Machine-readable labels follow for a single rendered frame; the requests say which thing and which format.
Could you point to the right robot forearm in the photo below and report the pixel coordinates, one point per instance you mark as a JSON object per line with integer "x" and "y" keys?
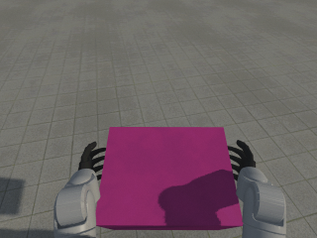
{"x": 264, "y": 206}

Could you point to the robot right hand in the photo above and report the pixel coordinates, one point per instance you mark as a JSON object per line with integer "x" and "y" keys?
{"x": 246, "y": 160}

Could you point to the left robot forearm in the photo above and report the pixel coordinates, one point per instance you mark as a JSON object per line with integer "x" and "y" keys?
{"x": 74, "y": 213}

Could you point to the robot left hand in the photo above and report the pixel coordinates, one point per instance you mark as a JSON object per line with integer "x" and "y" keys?
{"x": 87, "y": 161}

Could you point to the carton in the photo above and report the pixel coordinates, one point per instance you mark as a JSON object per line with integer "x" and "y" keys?
{"x": 167, "y": 178}

